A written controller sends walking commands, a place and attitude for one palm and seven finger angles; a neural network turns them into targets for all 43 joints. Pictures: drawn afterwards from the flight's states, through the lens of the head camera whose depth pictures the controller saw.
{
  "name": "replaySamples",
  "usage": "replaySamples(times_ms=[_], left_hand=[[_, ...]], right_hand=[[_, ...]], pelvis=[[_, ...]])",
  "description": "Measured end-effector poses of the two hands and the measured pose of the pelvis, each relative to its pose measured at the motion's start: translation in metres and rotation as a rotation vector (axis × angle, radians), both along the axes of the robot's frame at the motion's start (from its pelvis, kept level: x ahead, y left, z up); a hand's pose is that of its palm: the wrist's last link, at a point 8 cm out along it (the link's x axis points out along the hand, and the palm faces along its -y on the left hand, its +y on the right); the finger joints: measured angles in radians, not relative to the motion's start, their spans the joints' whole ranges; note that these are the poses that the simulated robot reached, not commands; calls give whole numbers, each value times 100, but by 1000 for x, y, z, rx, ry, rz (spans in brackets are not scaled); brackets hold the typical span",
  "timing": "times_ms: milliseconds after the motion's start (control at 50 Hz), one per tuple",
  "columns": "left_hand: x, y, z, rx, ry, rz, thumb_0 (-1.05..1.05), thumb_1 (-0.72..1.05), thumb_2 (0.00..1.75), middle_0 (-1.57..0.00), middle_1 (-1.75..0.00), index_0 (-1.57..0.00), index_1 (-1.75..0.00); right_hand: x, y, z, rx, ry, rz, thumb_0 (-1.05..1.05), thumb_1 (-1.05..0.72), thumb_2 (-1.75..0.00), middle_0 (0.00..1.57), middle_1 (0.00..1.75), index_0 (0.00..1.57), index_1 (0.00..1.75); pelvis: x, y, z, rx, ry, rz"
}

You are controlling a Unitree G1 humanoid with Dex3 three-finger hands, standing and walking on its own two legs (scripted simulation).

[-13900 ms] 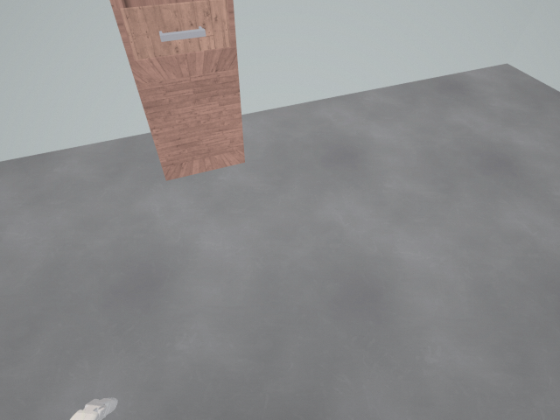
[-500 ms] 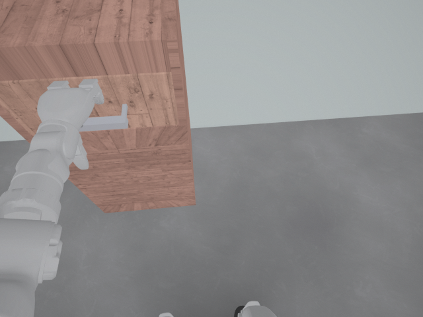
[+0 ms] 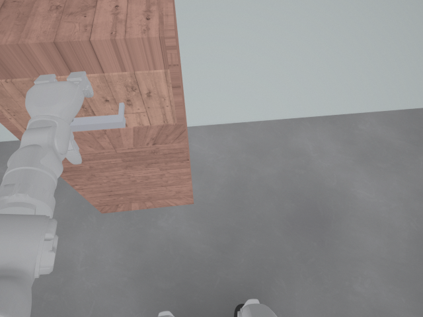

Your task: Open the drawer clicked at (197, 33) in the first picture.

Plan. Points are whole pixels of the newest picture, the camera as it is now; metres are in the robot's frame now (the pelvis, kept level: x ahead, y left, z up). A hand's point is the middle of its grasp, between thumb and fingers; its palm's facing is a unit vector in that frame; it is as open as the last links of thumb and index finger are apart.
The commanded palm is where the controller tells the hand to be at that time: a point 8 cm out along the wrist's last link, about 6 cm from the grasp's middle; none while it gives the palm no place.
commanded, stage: move the hooked fingers above the handle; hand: left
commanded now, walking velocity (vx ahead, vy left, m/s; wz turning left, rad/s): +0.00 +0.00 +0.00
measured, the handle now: (87, 116) +0.55 +0.26 -0.01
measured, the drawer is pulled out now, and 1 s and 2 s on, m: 0.00 0.00 0.00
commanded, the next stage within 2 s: lower the fingers behind the handle in 1.16 s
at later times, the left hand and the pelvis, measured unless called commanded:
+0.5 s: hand (75, 118) +0.50 +0.25 +0.05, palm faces -0.09 +0.00 -1.00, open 13.6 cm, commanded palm +0.48 +0.26 +0.10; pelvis +0.00 -0.01 +0.00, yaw -1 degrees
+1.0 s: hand (74, 117) +0.51 +0.25 +0.04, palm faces -0.07 -0.01 -1.00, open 13.7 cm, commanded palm +0.49 +0.25 +0.10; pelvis +0.00 +0.00 +0.00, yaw +0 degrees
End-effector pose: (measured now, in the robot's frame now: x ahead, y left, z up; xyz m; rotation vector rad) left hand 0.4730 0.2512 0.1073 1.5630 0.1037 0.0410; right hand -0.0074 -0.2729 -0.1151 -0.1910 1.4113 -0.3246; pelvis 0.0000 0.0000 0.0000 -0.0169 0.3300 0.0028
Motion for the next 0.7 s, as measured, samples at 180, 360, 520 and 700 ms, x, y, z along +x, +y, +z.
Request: replaySamples(times_ms=[180, 360, 520, 700], left_hand=[[-4, -11, -9, 2, 77, -43, 0, -49, 30, -32, -120, -32, -120], [16, -20, -2, -23, -27, -45, 0, -49, 30, -32, -120, -33, -120], [9, -2, -8, 15, 67, 63, 0, -49, 30, -34, -122, -35, -123], [-4, 4, -5, -1, 77, -54, 0, -49, 30, -32, -120, -33, -120]], right_hand=[[15, 0, 2, -7, -32, 26, 0, -90, -89, 20, 30, 20, 30], [12, -7, 1, -25, -24, 24, 0, -90, -89, 20, 30, 20, 30], [2, -7, -2, -3, 3, -7, 0, -90, -89, 20, 30, 20, 30], [1, -13, 6, -47, 23, 11, 0, -90, -89, 20, 30, 20, 30]], pelvis=[[0, 0, 2, -1, -9, 14], [0, -3, -3, 1, 14, 7], [1, -6, 0, 7, 12, -12], [2, -7, 1, -1, 2, 13]])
